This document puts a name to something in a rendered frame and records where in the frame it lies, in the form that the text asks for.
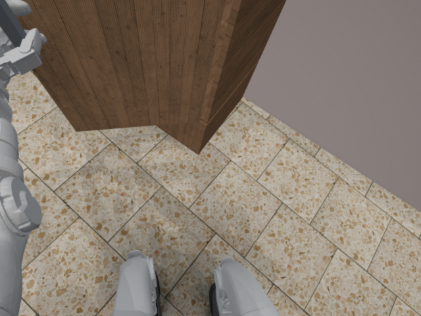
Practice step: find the handle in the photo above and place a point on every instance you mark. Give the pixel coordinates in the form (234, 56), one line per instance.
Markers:
(10, 25)

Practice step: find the robot left upper arm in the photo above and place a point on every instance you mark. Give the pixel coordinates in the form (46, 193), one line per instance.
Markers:
(20, 214)

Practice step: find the robot thigh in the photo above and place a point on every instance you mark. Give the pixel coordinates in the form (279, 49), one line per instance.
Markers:
(244, 293)
(136, 282)

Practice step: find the robot left forearm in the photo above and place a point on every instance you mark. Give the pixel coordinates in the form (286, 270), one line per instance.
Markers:
(9, 165)

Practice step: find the left robot hand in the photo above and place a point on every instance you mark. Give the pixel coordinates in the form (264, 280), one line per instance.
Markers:
(19, 60)

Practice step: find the left robot thigh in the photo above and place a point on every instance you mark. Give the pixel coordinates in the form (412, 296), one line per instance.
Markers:
(136, 282)

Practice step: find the cupboard door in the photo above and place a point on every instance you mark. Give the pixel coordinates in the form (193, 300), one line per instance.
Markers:
(126, 63)

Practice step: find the right robot thigh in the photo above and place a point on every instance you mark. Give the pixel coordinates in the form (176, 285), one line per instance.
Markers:
(244, 293)

